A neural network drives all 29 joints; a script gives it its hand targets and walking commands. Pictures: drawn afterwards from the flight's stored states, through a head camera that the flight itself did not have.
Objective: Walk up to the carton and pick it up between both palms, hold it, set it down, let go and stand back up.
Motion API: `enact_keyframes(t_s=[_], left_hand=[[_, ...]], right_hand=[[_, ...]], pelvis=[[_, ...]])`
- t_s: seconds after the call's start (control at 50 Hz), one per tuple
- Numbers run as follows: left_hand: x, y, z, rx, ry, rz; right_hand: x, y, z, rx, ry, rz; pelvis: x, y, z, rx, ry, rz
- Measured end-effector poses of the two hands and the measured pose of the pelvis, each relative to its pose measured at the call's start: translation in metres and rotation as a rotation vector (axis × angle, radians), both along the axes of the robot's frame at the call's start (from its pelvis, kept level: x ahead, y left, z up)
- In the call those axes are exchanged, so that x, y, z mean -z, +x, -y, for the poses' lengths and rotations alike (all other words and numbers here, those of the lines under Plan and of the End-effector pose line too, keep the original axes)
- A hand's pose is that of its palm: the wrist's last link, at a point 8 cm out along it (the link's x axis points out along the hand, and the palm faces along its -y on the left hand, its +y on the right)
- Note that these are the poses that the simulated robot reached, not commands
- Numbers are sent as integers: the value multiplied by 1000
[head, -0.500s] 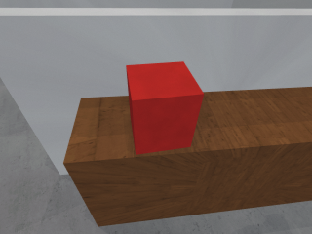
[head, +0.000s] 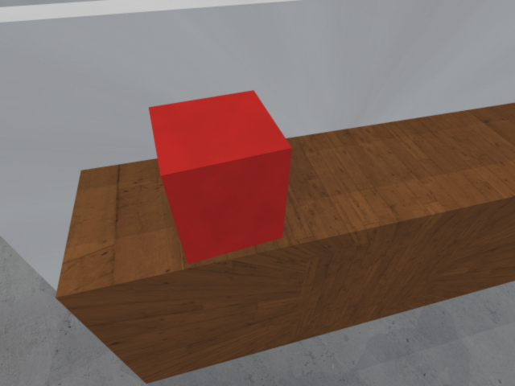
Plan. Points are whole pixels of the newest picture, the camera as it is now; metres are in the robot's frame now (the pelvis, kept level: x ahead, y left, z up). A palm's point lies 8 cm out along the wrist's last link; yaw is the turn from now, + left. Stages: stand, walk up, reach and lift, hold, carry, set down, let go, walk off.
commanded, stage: stand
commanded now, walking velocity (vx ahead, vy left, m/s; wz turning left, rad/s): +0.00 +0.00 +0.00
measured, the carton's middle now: (220, 177) +0.52 +0.06 +0.03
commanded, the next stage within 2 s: none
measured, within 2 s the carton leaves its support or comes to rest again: neither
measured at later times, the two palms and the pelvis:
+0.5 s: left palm out of the picture +0.08 +0.26 -0.13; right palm out of the picture +0.13 -0.23 -0.11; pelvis +0.06 +0.02 +0.01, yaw +1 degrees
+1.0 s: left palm out of the picture +0.09 +0.27 -0.12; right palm out of the picture +0.10 -0.22 -0.12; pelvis +0.07 +0.02 +0.01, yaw +2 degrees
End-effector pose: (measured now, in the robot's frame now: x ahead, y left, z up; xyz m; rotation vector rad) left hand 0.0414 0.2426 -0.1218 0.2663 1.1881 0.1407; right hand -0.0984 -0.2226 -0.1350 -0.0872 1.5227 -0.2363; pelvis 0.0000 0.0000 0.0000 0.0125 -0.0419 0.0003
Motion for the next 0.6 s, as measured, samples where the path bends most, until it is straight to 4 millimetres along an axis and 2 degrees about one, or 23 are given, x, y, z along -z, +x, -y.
enact_keyframes(t_s=[0.06,0.16,0.28,0.36,0.48,0.6], left_hand=[[-1,5,3,-33,8,14],[-1,2,-1,-84,10,-4],[15,13,-16,-110,-28,-35],[12,25,-16,-92,-52,-42],[6,39,-18,-74,-59,-41],[2,49,-25,-70,-46,-46]], right_hand=[[4,28,11,-49,-3,19],[2,90,21,-126,-23,115],[-4,160,16,-164,-65,276],[-17,195,11,-156,-69,339],[-28,229,4,-188,-72,393],[-28,235,0,-184,-69,380]], pelvis=[[1,8,4,-10,-9,6],[-1,22,2,-21,-25,12],[6,38,-7,-26,-11,19],[-2,50,-12,-24,-16,2],[-9,61,-17,-23,-17,-10],[-11,69,-21,-23,-16,-9]])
